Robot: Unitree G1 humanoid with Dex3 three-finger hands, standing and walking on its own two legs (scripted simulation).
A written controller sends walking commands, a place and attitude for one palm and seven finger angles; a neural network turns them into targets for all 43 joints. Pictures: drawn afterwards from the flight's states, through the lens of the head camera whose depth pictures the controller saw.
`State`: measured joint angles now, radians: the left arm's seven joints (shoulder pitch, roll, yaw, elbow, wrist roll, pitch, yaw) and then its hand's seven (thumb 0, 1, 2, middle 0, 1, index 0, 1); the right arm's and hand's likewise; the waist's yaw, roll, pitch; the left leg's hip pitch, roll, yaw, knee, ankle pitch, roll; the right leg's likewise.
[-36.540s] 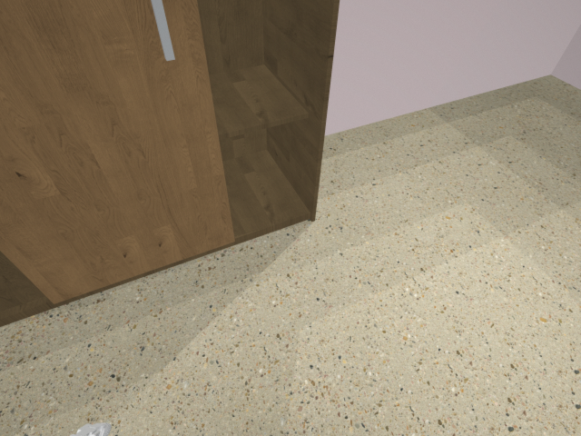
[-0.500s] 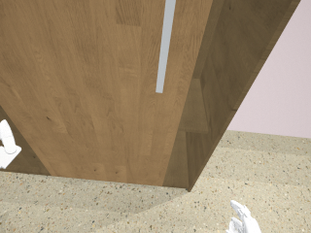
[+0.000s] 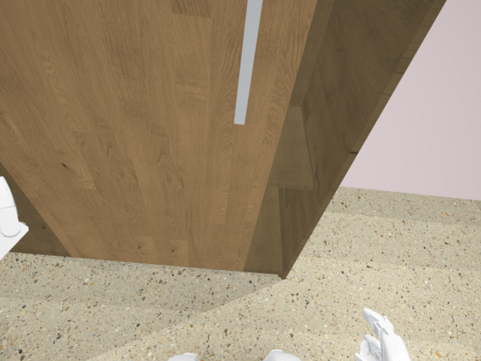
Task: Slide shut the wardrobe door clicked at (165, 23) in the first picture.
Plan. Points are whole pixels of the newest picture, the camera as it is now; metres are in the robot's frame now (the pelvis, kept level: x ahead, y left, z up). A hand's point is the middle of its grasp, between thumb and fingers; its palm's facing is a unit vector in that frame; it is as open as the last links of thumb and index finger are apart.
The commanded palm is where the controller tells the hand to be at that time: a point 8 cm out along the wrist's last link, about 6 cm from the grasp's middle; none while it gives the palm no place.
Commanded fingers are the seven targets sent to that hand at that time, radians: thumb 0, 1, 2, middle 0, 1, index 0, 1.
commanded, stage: step back with the hand held close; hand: left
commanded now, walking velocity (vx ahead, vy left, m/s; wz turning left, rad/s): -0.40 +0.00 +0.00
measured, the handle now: (249, 38) +0.53 +0.03 +0.27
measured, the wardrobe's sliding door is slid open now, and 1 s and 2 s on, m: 0.17 0.17 0.17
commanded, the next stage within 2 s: stop stepping back and stand still in 0.50 s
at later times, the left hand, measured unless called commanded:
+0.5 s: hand out of the picture +0.13 +0.28 +0.21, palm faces +0.47 -0.79 -0.38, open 7.4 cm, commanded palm +0.07 +0.30 +0.20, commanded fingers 0.00 0.90 0.90 -0.20 -0.30 -0.20 -0.30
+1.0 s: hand out of the picture +0.03 +0.26 +0.20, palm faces +0.40 -0.82 -0.40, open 7.4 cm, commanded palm +0.00 +0.30 +0.20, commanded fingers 0.00 0.90 0.90 -0.20 -0.30 -0.20 -0.30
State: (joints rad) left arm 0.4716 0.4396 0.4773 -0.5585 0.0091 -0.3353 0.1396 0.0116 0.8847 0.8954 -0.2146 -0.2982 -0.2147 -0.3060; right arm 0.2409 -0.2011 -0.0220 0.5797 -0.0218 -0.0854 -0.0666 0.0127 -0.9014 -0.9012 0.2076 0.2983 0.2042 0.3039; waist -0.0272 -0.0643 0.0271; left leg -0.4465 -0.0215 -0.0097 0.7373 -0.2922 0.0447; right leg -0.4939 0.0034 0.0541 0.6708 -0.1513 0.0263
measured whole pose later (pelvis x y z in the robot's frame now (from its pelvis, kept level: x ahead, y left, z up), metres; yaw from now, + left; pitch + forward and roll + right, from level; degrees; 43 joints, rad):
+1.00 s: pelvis -0.17 +0.01 +0.03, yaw -5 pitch -2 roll +0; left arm 0.54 0.43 0.41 -0.51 -0.03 -0.21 0.13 0.01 0.89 0.90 -0.21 -0.30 -0.22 -0.31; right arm 0.26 -0.21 0.01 0.65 -0.02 -0.09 -0.07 0.01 -0.90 -0.90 0.21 0.30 0.21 0.30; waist 0.03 -0.07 -0.05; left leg -0.44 -0.02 0.02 0.78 -0.32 0.01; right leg -0.25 0.02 -0.03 0.48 -0.22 -0.06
